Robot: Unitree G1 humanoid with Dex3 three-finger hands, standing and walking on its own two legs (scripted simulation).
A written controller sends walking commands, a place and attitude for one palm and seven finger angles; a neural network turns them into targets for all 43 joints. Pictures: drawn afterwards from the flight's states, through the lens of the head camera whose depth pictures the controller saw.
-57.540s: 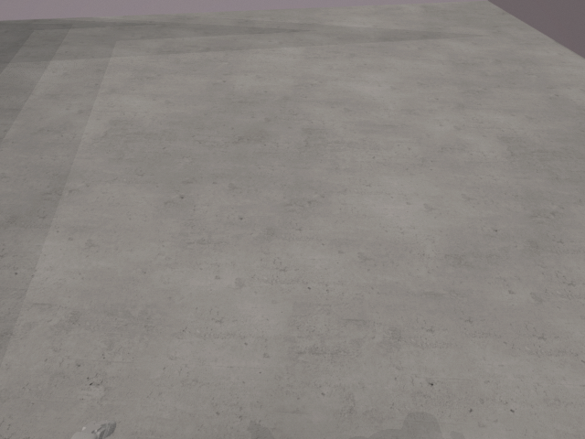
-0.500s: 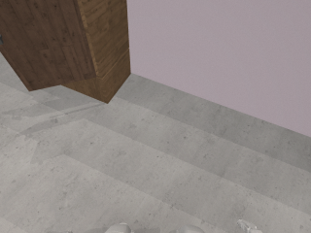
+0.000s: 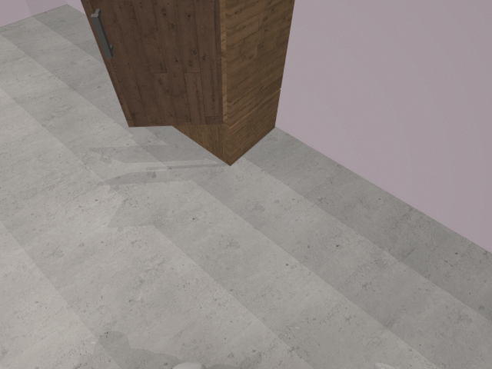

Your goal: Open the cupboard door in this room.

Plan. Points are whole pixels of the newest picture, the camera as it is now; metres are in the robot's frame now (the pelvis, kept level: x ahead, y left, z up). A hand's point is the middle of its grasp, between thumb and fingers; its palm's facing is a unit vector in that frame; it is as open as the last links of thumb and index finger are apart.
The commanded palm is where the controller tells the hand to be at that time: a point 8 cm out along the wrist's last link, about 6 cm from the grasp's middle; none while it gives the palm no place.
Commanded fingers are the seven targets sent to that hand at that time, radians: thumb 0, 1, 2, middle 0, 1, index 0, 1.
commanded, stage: turn to face it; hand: left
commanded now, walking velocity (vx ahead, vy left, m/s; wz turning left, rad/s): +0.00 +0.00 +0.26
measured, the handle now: (103, 34) +1.01 +0.52 -0.04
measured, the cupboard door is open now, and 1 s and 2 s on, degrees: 45 45 45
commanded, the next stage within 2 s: take the last steps up to it in 0.08 s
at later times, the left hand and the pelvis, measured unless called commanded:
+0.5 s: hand out of the picture +0.02 +0.20 -0.15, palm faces +0.21 -0.95 -0.23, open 7.4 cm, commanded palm none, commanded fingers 0.00 0.90 0.90 -0.20 -0.30 -0.20 -0.30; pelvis +0.03 +0.00 +0.01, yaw +10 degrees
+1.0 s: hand (90, 315) +0.21 +0.31 -0.15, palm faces +0.21 -0.96 -0.20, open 7.4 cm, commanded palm none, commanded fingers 0.00 0.90 0.90 -0.20 -0.30 -0.20 -0.30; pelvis +0.17 +0.11 +0.01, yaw +11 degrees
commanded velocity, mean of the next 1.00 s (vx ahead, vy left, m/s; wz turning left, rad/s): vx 0.25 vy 0.09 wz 0.12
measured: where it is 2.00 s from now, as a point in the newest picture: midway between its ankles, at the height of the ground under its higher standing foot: (194, 285)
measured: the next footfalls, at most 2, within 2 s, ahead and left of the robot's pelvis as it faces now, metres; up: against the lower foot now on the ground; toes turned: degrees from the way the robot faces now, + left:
left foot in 0.02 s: +0.04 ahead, +0.11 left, +0.00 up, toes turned +4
right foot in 0.34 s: +0.04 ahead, -0.13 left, +0.00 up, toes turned +2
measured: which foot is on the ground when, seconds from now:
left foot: up 0.00-0.00, down 0.02-0.34, up 0.36-0.68, down 0.70-1.00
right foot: down 0.00-0.02, up 0.04-0.32, down 0.34-0.70, up 0.72-1.00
